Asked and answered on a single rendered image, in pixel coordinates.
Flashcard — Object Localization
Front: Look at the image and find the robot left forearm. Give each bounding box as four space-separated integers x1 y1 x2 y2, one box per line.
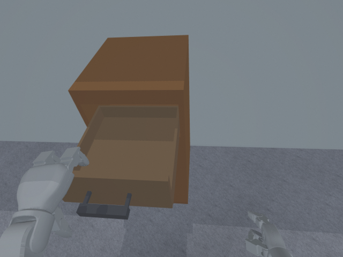
0 209 55 257

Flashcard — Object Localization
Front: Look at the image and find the robot right hand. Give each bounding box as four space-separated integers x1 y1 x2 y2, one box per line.
245 210 286 257

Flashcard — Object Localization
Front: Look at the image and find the drawer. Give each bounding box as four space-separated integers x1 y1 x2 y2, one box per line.
62 105 180 208

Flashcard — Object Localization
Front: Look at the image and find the robot left hand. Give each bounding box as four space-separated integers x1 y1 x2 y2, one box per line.
17 147 89 238

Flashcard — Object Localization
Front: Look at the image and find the cabinet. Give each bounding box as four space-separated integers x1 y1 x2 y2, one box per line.
68 35 190 204

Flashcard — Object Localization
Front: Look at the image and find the handle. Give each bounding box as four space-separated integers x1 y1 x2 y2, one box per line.
76 191 132 220

